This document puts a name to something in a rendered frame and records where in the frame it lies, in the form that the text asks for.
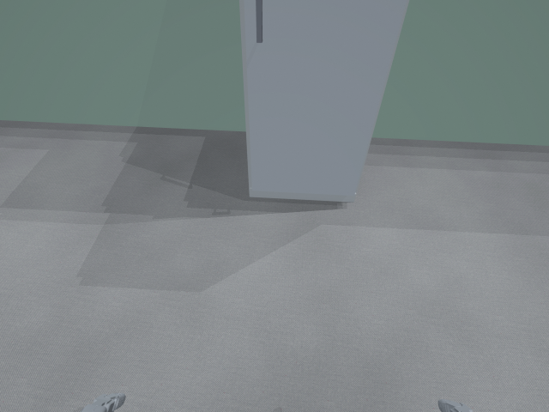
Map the left robot hand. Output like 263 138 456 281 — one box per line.
81 393 126 412

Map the fridge door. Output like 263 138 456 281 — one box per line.
244 0 407 196

